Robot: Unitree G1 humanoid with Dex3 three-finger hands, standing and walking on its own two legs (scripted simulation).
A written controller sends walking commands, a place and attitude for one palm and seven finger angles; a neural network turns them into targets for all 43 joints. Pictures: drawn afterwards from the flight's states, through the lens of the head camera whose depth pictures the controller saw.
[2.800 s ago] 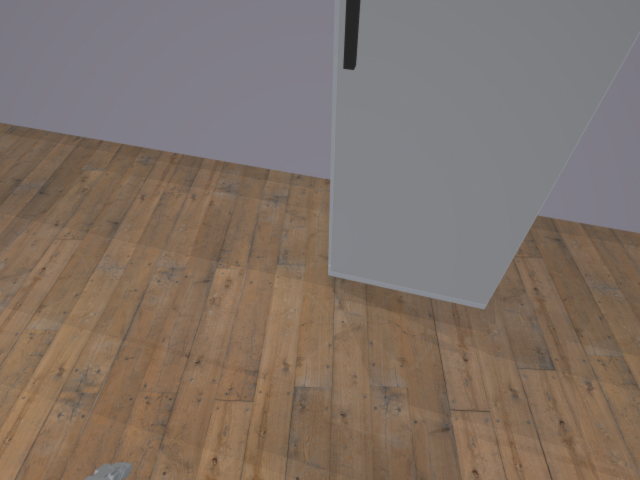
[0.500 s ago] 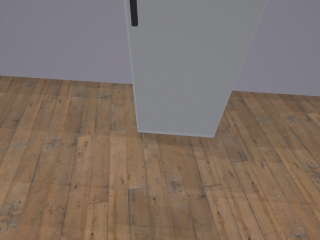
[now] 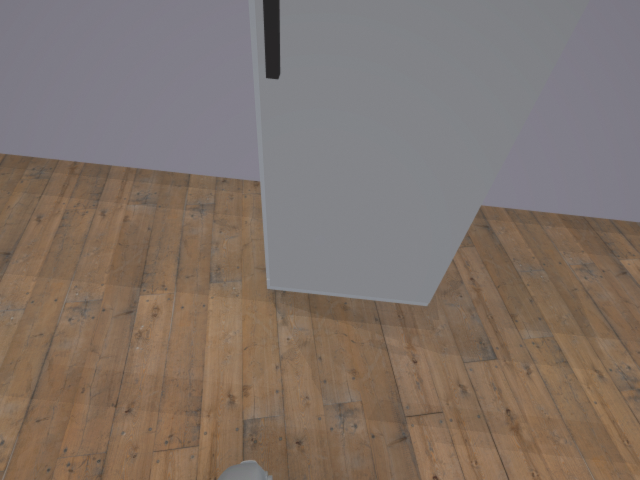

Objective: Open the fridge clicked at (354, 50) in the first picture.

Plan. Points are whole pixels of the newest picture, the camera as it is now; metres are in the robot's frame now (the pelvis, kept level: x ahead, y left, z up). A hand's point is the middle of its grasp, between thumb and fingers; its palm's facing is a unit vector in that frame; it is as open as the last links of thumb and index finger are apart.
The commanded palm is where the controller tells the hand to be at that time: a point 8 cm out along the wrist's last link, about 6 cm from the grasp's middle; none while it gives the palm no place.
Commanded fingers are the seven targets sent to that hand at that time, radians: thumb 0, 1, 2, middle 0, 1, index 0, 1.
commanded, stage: take the last steps up to it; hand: left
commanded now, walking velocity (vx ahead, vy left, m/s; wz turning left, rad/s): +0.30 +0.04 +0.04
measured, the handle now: out of the picture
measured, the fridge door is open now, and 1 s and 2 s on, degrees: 0 0 0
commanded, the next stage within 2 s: come to a stop and stand still in 0.58 s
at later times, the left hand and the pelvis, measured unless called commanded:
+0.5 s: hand (177, 392) +0.26 +0.24 -0.17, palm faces +0.00 -0.99 -0.15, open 7.4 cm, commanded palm none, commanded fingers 0.00 0.90 0.90 -0.20 -0.30 -0.20 -0.30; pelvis +0.19 +0.07 +0.01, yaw -1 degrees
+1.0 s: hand (213, 321) +0.39 +0.22 -0.16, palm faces +0.04 -0.97 -0.25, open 7.3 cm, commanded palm none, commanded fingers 0.00 0.90 0.90 -0.20 -0.30 -0.20 -0.30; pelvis +0.31 +0.03 +0.00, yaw +0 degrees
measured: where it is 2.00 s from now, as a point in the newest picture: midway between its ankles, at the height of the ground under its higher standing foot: outside the picture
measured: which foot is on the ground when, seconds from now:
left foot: up 0.00-0.04, down 0.06-0.72, up 0.74-1.00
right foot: down 0.00-0.08, up 0.10-0.70, down 0.72-1.00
